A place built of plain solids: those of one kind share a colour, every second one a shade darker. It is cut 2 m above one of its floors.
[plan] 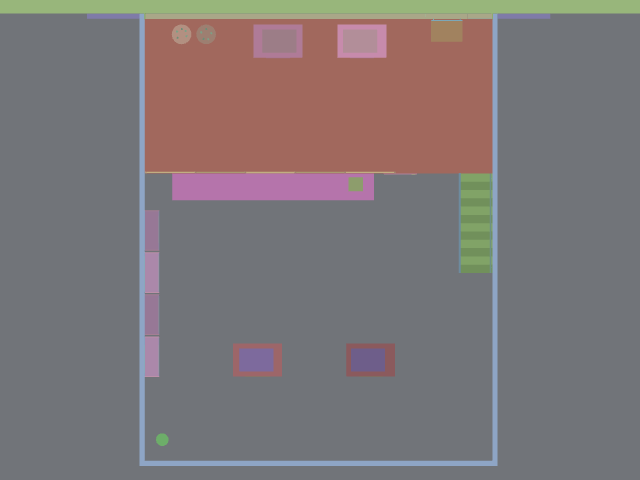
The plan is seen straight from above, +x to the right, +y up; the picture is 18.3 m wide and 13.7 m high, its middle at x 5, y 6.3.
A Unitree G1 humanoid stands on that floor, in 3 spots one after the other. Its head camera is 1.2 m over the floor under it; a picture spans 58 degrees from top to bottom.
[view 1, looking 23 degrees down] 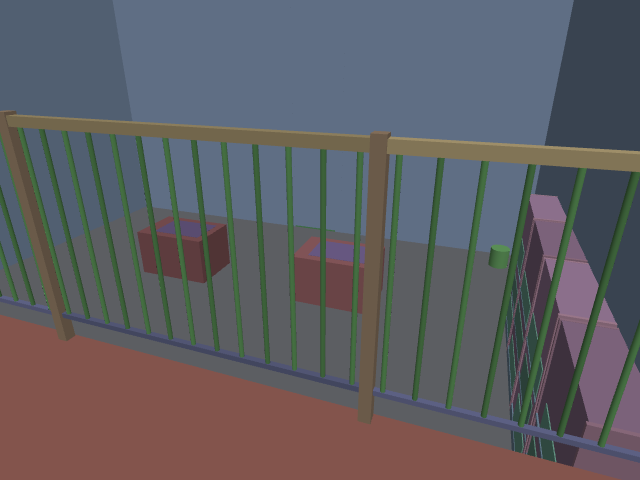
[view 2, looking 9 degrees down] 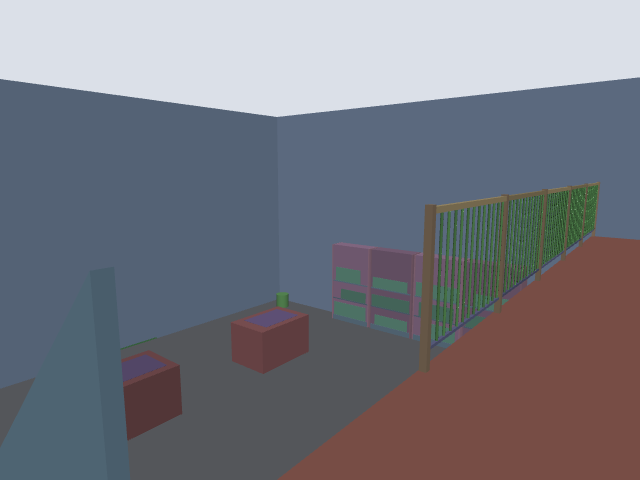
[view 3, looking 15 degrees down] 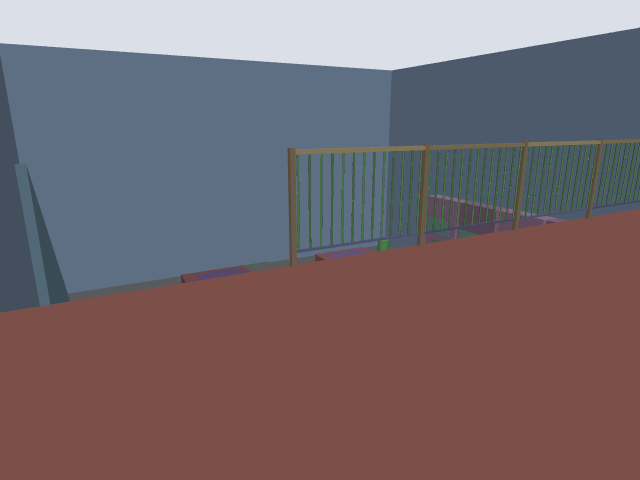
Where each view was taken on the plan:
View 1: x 1.20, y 9.40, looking -70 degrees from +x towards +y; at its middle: chest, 7.96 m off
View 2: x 9.47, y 9.30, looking -141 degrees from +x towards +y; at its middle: wall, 12.34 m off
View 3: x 8.62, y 11.51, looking -118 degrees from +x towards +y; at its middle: wall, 13.50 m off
